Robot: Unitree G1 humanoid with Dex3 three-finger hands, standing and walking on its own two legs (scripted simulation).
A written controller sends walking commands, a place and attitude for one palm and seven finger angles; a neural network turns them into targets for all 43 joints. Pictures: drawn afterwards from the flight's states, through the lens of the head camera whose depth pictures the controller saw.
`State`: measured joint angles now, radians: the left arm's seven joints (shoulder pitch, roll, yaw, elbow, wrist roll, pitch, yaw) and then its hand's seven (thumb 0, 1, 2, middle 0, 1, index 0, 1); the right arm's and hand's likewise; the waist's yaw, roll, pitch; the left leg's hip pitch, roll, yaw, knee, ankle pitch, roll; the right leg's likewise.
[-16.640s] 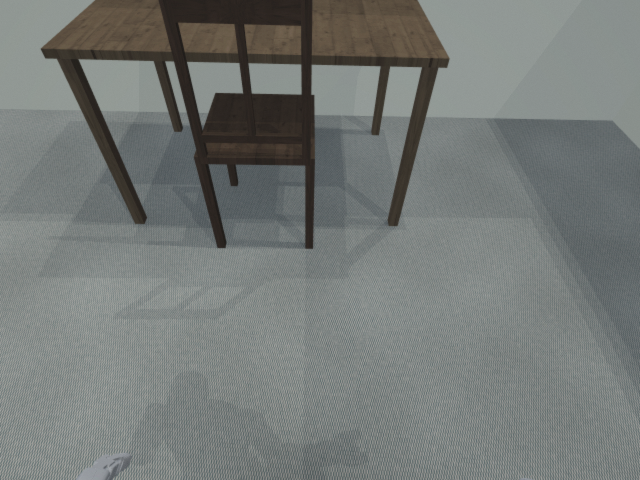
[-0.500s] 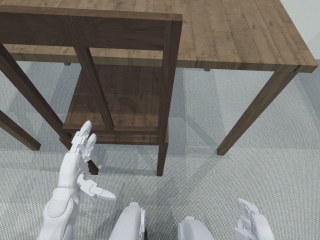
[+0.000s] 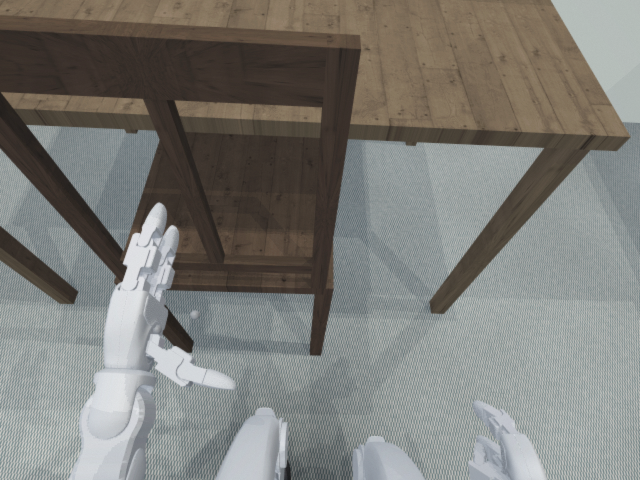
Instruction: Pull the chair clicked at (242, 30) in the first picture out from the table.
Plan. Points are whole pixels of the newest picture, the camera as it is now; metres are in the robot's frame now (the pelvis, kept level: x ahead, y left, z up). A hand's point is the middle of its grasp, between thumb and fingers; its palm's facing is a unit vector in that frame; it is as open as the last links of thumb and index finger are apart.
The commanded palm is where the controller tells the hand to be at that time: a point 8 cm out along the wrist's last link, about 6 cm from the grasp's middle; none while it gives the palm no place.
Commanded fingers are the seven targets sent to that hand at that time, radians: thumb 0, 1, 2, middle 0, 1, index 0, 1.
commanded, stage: push the fingers through the gap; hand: left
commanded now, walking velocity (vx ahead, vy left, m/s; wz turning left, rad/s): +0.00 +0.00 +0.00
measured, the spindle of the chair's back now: (195, 198) +0.45 +0.19 +0.05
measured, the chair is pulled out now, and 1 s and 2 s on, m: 0.00 0.00 0.00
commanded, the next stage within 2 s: hook a spindle and tug to test in 1.70 s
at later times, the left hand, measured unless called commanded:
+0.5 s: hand (210, 297) +0.33 +0.16 +0.00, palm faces -0.01 -1.00 +0.00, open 17.0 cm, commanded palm +0.32 +0.21 +0.02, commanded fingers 0.00 -0.50 0.30 -0.06 -0.08 -0.06 -0.08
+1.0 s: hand (202, 252) +0.38 +0.17 +0.03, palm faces +0.04 -1.00 -0.05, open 16.9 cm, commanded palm +0.36 +0.21 +0.02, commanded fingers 0.00 -0.50 0.30 -0.06 -0.08 -0.06 -0.08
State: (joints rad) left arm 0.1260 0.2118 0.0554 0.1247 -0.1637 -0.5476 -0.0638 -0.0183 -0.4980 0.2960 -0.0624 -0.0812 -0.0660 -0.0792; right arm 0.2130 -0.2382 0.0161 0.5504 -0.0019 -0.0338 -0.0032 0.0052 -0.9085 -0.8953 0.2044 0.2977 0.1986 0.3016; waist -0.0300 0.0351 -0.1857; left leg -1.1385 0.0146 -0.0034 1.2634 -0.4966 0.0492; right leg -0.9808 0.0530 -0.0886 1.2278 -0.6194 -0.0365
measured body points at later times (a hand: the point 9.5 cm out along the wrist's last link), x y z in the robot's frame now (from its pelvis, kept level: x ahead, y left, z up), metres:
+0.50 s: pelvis -0.01 +0.00 -0.01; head +0.10 +0.01 +0.43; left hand +0.33 +0.21 +0.01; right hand +0.15 -0.24 -0.12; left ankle +0.05 +0.09 -0.63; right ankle -0.02 -0.11 -0.63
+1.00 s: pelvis +0.00 +0.00 -0.01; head +0.10 +0.02 +0.43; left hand +0.37 +0.22 +0.03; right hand +0.11 -0.26 -0.12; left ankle +0.05 +0.09 -0.63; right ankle -0.02 -0.11 -0.63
